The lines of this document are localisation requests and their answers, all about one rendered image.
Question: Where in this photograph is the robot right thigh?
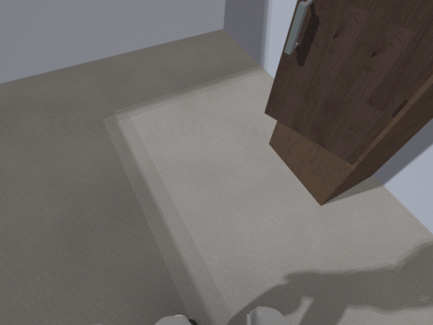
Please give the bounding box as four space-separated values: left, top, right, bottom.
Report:
246 307 290 325

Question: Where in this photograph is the cupboard door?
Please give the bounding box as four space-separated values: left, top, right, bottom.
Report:
265 0 433 164

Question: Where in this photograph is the handle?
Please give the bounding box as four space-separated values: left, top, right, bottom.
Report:
284 0 313 55

